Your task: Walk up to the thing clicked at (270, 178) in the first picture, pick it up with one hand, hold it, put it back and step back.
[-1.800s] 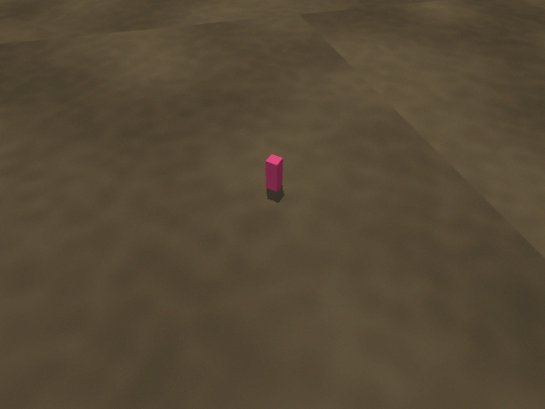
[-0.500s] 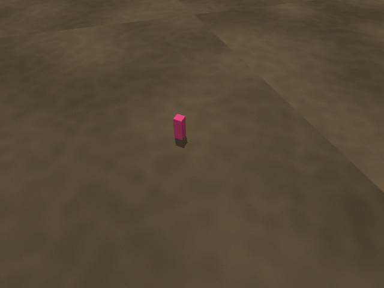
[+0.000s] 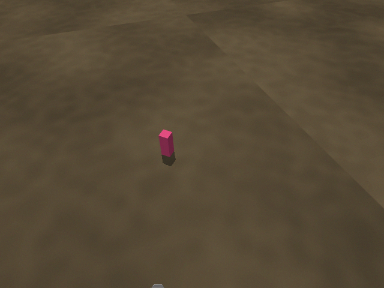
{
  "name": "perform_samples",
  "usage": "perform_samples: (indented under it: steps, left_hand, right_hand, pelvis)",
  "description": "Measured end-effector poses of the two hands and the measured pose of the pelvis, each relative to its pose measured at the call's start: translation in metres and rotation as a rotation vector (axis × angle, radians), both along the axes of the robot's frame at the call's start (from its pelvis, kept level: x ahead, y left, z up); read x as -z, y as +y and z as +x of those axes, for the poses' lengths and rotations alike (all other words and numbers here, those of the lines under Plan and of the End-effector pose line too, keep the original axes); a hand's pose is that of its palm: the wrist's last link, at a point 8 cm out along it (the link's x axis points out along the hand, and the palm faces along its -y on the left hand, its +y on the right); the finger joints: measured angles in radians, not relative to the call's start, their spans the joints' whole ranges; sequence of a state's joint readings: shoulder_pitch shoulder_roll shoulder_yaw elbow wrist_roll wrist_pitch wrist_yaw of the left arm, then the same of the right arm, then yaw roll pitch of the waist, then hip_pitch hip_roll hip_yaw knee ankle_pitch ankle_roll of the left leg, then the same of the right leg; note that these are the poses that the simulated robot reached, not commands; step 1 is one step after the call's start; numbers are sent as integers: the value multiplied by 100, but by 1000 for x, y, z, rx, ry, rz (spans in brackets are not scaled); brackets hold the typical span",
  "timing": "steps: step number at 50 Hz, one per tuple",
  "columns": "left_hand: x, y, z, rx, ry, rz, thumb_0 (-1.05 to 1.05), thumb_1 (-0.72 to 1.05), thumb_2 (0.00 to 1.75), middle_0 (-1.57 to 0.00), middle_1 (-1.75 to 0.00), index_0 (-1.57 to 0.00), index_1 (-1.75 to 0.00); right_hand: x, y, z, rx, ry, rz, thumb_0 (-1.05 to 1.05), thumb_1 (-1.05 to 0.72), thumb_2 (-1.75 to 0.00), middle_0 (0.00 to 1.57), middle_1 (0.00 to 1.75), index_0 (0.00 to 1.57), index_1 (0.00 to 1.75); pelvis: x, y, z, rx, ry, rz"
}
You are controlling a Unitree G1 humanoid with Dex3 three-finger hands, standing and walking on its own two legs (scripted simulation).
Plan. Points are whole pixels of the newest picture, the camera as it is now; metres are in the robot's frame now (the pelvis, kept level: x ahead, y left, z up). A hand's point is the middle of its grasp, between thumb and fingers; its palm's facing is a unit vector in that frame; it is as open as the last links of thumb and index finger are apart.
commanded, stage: walk up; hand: left
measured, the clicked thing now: (166, 143) +1.14 +0.25 -0.68
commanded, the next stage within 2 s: none
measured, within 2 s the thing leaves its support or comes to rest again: neither
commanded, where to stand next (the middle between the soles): +0.79 +0.06 m, yaw -2 degrees
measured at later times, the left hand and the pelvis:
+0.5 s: hand (101, 208) +0.37 +0.29 -0.13, palm faces -0.11 -0.91 -0.40, open 7.4 cm; pelvis +0.25 +0.02 -0.01, yaw -2 degrees
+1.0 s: hand (101, 185) +0.47 +0.34 -0.17, palm faces -0.05 -0.93 -0.37, open 7.4 cm; pelvis +0.44 +0.05 -0.02, yaw -2 degrees
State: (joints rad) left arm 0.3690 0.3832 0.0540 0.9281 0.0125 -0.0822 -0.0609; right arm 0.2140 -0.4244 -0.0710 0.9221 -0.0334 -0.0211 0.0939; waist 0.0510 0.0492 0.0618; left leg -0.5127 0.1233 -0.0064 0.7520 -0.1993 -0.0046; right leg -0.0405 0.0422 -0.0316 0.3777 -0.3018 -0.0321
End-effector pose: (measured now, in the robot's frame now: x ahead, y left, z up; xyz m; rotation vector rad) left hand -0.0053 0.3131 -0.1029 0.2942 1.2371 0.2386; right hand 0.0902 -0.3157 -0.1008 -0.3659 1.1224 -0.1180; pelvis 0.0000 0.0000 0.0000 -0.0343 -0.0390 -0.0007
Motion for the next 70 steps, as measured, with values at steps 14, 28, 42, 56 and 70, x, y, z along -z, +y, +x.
perform_samples:
  steps: [14,28,42,56,70]
  left_hand:
    - [15,44,200,110,-27,0,1,91,90,-20,-30,-20,-30]
    - [-7,14,398,191,-219,78,1,91,90,-20,-30,-20,-30]
    - [-10,19,412,87,-74,45,1,90,90,-20,-30,-21,-30]
    - [22,73,545,131,-55,-1,1,91,90,-20,-30,-20,-30]
    - [-5,42,686,201,-121,26,1,91,90,-20,-30,-20,-30]
  right_hand:
    - [-18,46,138,66,-110,-32,0,-90,-90,20,30,21,30]
    - [35,-2,205,135,25,-4,0,-90,-90,20,30,21,30]
    - [6,12,355,34,-15,6,0,-90,-90,20,30,20,30]
    - [-21,60,432,103,-51,-79,0,-90,-90,20,30,20,30]
    - [13,44,472,159,82,-12,0,-90,-90,20,30,21,30]
  pelvis:
    - [3,39,146,26,1,24]
    - [27,6,281,29,-23,36]
    - [4,15,376,28,-11,13]
    - [7,65,482,31,-14,16]
    - [8,46,576,43,-5,63]
